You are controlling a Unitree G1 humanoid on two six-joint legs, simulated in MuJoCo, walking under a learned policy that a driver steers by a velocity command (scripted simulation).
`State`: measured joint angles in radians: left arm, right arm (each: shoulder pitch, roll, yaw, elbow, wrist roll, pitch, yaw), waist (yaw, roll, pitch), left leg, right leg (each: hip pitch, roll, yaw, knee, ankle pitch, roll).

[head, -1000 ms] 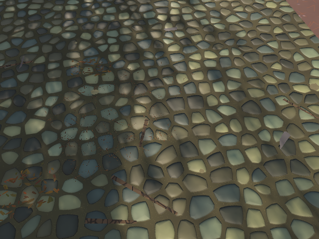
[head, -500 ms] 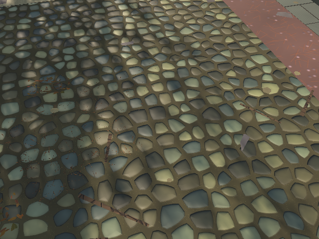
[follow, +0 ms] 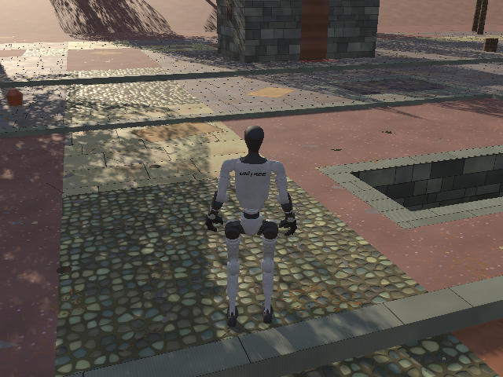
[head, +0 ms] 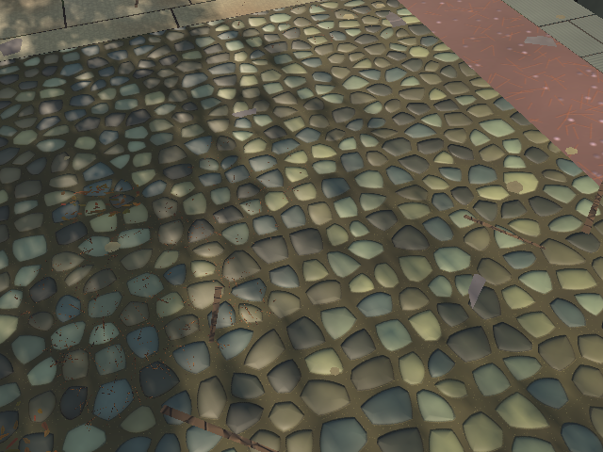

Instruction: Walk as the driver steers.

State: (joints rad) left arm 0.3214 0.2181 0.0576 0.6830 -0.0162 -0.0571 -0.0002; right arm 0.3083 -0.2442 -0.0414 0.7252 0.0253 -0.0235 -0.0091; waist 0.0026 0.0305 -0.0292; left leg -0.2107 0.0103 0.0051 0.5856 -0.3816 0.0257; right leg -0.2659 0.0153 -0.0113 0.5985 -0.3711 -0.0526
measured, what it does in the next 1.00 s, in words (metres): walks ahead: left foot, then right foot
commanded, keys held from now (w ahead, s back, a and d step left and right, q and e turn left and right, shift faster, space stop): w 0.40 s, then no key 0.40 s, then q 0.20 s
